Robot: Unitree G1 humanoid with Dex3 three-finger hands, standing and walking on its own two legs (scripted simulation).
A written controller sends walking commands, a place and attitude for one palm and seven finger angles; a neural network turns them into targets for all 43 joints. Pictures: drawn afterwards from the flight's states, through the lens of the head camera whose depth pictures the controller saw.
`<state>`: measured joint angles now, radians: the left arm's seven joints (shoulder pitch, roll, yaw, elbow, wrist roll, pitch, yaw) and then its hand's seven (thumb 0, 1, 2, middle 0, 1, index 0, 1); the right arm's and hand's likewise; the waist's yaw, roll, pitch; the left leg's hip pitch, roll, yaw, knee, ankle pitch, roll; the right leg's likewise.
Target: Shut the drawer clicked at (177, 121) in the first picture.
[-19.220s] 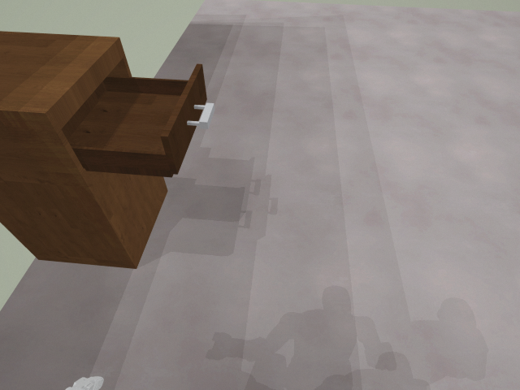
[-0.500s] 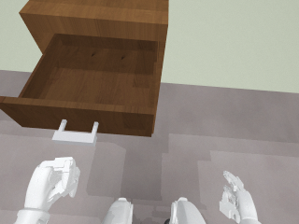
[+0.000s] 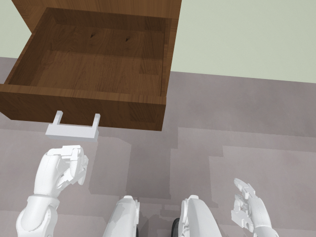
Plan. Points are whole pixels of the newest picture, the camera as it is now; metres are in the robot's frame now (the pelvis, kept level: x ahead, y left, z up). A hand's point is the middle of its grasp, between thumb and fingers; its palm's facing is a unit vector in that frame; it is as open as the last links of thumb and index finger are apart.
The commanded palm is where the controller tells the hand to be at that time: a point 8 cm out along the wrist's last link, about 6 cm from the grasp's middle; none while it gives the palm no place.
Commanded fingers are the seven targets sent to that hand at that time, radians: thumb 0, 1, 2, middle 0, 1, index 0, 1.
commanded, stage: bring the fist close to the handle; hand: left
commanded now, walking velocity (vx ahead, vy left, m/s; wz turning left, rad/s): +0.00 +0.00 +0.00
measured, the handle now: (75, 124) +0.36 +0.22 +0.03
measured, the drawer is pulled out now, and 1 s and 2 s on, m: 0.29 0.26 0.14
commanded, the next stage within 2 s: push the drawer shut in 0.32 s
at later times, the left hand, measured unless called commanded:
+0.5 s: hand (86, 171) +0.26 +0.17 +0.02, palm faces -0.05 -1.00 -0.04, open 3.3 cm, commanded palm +0.25 +0.23 +0.03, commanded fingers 0.00 0.90 0.90 -1.40 -1.60 -1.40 -1.60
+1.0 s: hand (88, 149) +0.31 +0.18 +0.02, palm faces -0.05 -1.00 -0.06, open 2.9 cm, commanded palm +0.31 +0.23 +0.03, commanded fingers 0.00 0.90 0.90 -1.40 -1.60 -1.40 -1.60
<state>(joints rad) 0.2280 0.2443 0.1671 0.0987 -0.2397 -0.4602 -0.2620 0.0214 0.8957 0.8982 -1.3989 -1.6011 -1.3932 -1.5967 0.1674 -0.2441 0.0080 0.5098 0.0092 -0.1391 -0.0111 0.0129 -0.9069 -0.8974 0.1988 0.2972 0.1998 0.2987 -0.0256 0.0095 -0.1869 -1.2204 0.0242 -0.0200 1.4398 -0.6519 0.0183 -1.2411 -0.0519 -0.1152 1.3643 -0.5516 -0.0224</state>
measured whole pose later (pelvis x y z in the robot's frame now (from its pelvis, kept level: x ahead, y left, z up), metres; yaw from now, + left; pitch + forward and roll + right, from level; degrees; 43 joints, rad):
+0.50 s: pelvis +0.00 +0.00 +0.00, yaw +0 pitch +25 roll -3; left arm 0.26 0.24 0.12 0.04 -0.21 -0.44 -0.22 0.02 0.90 0.90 -1.40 -1.60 -1.39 -1.60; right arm 0.17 -0.25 0.01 0.48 0.01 -0.11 -0.01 0.01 -0.91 -0.90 0.20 0.30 0.20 0.30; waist -0.02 0.02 -0.19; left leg -1.22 0.02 -0.02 1.43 -0.65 0.02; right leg -1.23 -0.06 -0.11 1.35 -0.55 -0.02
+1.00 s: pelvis -0.01 +0.00 +0.00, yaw +0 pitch +25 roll -3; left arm -0.02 0.27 0.17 0.29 -0.21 -0.45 -0.25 -0.03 0.79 0.91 -1.40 -1.60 -1.39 -1.60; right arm 0.17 -0.26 0.02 0.56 0.01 -0.10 -0.03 0.01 -0.91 -0.90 0.20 0.30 0.20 0.30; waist -0.03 0.01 -0.18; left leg -1.23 0.02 -0.03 1.42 -0.63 0.01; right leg -1.24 -0.05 -0.12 1.34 -0.53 -0.03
